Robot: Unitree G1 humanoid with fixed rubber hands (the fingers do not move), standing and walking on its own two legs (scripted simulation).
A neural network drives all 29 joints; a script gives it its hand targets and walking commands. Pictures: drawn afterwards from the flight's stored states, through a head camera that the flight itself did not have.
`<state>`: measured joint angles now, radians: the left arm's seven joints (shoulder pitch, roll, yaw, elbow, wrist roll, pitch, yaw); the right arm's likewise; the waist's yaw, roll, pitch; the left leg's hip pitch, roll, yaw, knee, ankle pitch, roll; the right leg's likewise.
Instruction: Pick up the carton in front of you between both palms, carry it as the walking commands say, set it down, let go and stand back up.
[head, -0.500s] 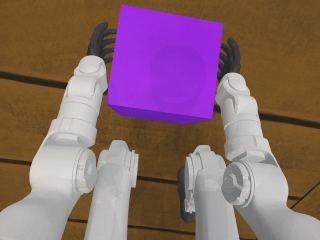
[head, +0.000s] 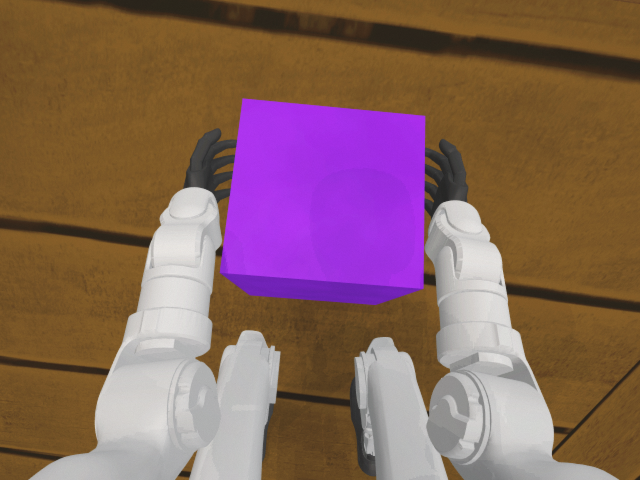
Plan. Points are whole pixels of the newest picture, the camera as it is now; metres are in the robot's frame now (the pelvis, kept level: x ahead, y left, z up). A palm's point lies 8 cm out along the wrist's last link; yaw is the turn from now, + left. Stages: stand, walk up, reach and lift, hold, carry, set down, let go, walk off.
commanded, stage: reach and lift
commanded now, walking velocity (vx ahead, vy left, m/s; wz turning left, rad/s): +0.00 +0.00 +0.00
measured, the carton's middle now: (321, 221) +0.46 +0.01 -0.12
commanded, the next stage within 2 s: hold in 1.98 s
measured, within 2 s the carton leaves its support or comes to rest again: neither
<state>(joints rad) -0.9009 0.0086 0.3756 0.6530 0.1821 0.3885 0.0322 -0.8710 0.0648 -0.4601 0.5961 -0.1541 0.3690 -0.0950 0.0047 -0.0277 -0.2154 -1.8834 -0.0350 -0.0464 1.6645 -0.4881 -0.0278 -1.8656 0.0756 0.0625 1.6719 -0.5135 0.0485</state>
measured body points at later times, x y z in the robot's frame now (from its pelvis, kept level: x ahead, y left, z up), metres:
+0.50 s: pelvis +0.05 +0.00 +0.15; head +0.16 +0.01 +0.58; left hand +0.43 +0.16 +0.11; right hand +0.43 -0.15 +0.11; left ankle +0.10 +0.13 -0.49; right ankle +0.10 -0.13 -0.49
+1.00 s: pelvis +0.08 -0.01 +0.24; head +0.06 +0.00 +0.69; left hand +0.38 +0.15 +0.25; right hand +0.39 -0.15 +0.26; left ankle +0.10 +0.13 -0.49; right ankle +0.10 -0.13 -0.49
